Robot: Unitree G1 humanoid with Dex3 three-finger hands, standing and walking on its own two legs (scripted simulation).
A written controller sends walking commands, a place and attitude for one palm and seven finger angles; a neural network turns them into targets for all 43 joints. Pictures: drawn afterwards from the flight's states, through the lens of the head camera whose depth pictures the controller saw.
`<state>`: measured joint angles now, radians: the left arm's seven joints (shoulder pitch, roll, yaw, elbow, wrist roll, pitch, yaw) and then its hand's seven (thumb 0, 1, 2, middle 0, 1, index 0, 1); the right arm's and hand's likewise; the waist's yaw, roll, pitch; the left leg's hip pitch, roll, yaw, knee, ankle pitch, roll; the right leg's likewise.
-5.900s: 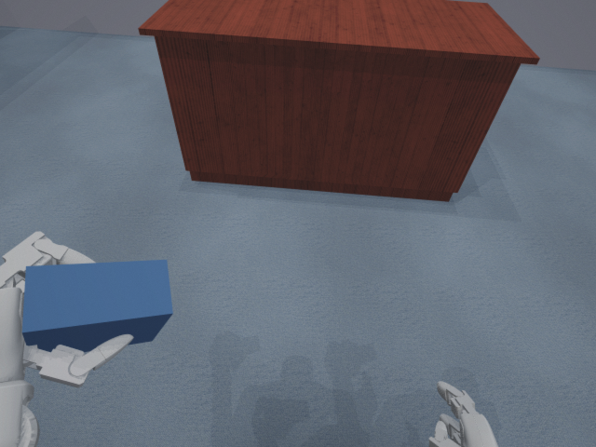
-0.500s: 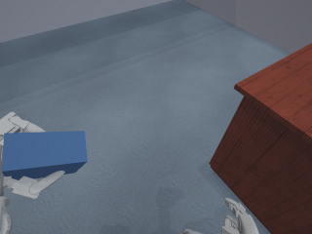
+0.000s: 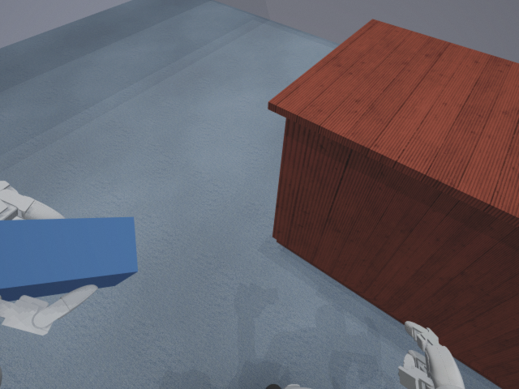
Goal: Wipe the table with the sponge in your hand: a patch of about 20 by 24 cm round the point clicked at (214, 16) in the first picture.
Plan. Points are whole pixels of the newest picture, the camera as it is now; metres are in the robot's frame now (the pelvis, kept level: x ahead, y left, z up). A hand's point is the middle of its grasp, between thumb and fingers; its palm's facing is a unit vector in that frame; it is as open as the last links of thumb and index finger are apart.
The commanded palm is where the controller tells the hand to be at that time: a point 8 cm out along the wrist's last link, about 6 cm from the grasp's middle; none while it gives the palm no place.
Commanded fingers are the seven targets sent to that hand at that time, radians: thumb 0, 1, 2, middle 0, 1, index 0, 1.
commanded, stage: turn to face it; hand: left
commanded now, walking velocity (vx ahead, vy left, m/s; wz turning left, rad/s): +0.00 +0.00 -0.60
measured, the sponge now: (84, 258) +0.22 +0.21 +0.16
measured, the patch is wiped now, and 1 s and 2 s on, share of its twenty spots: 0.00 0.00 0.00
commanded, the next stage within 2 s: take the last steps up to it in 1.58 s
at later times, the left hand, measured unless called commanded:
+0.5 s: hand (213, 273) +0.21 +0.07 +0.18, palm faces +0.04 -0.82 -0.57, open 10.1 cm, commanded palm +0.16 +0.14 +0.19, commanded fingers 0.00 0.10 1.30 -1.20 -1.60 -1.20 -1.60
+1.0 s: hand (290, 321) +0.17 -0.01 +0.17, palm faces -0.07 -0.87 -0.49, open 10.1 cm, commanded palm +0.15 +0.04 +0.19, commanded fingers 0.00 0.10 1.30 -1.20 -1.60 -1.20 -1.60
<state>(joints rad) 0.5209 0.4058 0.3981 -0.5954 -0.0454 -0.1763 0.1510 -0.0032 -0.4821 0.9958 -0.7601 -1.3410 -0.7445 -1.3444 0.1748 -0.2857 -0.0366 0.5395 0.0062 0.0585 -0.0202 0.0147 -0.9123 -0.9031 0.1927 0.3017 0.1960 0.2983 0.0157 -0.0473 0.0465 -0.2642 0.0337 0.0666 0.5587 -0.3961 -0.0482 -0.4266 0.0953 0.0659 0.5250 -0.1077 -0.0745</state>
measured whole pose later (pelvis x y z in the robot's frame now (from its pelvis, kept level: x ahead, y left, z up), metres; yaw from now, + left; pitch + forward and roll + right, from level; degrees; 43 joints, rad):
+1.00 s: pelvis -0.15 -0.10 -0.01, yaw -35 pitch -2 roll +0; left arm 0.43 0.38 0.37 -0.49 -0.02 -0.17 0.14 0.00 -0.48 1.00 -0.76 -1.34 -0.74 -1.35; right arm 0.20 -0.17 0.04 0.50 0.02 -0.03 0.00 0.01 -0.91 -0.90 0.20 0.30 0.20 0.30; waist 0.08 0.06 0.11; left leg -0.21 0.20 0.14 0.66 -0.39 -0.11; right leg -0.35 0.02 -0.07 0.66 -0.28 0.02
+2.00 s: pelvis -0.26 -0.09 +0.02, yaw -53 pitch +2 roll +3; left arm 0.57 0.42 0.38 -0.51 -0.01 -0.23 0.15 0.00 -0.48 1.00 -0.76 -1.35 -0.74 -1.35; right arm 0.23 -0.25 -0.02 0.63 0.00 -0.02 -0.05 0.02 -0.91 -0.90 0.20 0.30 0.20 0.30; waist -0.03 -0.03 0.03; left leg -0.35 0.02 0.09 0.73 -0.42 -0.01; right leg -0.31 0.00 -0.05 0.42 -0.15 -0.08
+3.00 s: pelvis -0.10 -0.16 +0.00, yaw -52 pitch +0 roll +1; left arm 0.51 0.41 0.37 -0.55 -0.01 -0.24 0.14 0.00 -0.48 1.00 -0.76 -1.35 -0.74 -1.35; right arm 0.21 -0.16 0.01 0.62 0.01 -0.11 -0.05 0.01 -0.91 -0.90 0.20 0.30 0.20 0.30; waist 0.00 0.05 0.07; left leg -0.28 0.08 0.16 0.66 -0.36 0.00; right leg -0.33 -0.05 -0.20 0.62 -0.28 -0.03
